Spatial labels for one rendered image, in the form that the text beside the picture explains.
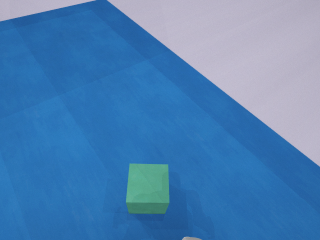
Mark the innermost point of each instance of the carton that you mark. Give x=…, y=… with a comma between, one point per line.
x=148, y=188

